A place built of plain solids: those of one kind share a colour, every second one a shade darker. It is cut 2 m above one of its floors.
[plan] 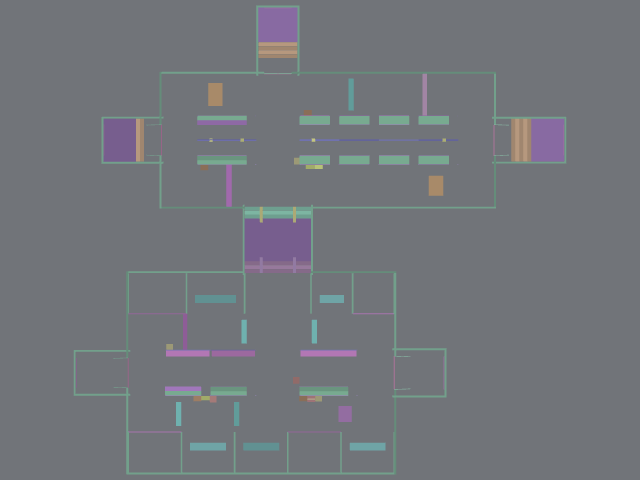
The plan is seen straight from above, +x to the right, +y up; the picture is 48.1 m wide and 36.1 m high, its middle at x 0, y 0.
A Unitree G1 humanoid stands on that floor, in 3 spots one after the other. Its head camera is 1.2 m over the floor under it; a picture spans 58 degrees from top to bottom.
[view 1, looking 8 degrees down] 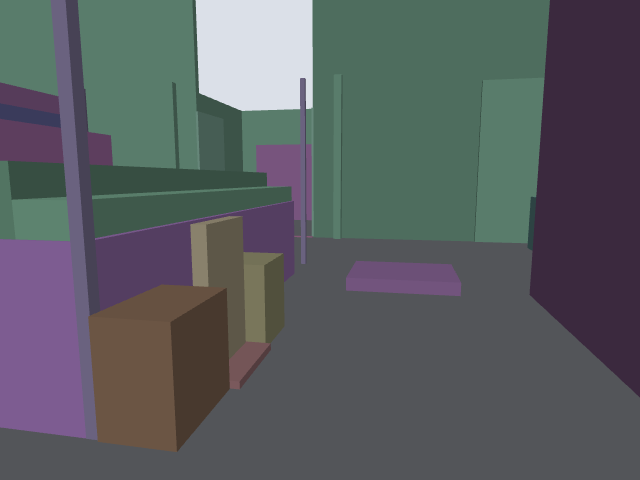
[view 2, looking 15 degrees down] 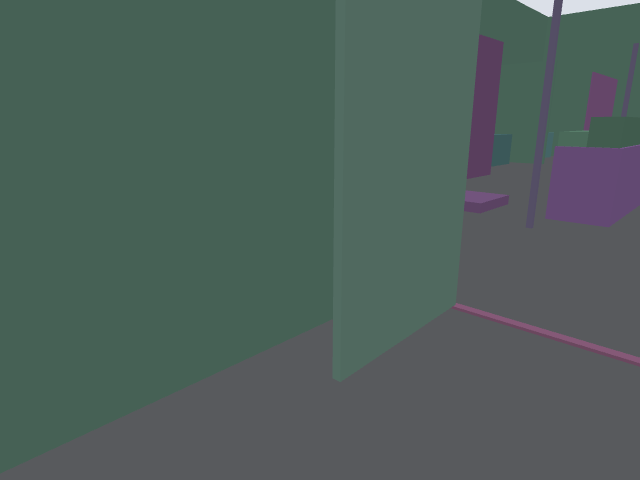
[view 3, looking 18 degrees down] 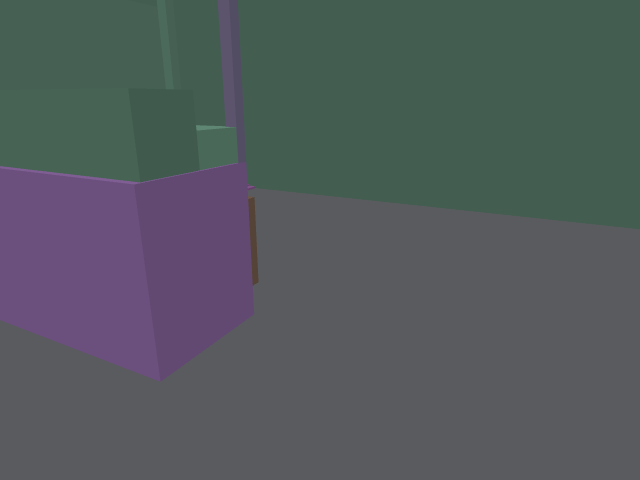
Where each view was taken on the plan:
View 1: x -3.17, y -13.09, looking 11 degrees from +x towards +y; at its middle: ground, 8.62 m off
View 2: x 8.17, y -9.99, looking -136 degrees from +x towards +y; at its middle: wall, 2.53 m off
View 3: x -10.62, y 7.51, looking -63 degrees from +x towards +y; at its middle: ground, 3.88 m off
